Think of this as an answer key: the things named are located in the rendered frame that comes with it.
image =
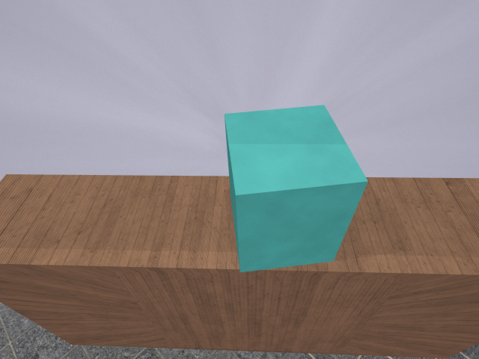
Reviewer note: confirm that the carton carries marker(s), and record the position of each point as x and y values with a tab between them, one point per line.
295	186

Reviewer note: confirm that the pedestal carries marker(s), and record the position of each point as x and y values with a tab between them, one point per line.
151	261

